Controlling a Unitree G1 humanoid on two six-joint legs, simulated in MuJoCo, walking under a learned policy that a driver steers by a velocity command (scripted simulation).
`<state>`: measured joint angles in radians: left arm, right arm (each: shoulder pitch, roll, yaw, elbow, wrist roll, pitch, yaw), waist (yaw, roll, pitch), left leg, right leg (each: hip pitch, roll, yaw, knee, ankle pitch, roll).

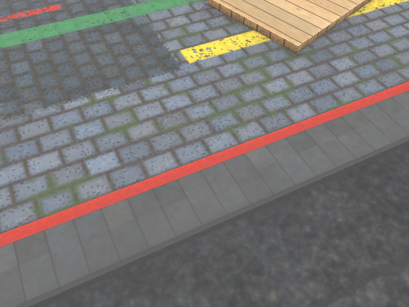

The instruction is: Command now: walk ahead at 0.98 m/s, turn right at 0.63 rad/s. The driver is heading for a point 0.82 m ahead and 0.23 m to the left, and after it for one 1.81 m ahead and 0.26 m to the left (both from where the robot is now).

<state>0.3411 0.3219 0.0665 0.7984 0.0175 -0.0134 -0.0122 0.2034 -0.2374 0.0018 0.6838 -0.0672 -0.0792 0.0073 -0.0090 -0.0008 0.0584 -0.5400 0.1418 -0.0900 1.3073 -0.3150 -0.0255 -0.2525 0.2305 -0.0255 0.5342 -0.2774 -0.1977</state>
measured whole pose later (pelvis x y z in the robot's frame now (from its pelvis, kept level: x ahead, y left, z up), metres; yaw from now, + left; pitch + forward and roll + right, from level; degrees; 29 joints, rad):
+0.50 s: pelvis +0.48 +0.05 +0.02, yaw +5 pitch +0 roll +2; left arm 0.11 0.26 -0.03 0.66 0.07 -0.08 -0.01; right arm 0.51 -0.31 -0.06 0.91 -0.01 -0.05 0.01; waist -0.05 -0.01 0.02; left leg -0.17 -0.18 -0.05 0.41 -0.23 0.14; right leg -0.60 -0.05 0.09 1.15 -0.29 -0.01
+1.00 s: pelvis +0.94 +0.08 +0.01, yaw +31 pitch +1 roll -2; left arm 0.48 0.39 0.08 0.87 0.02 -0.11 0.01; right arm 0.10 -0.41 -0.10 0.71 -0.04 0.03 0.08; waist 0.08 0.04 0.02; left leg -0.73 0.07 0.01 1.07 -0.06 0.10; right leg 0.01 -0.02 -0.20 0.39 -0.41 0.02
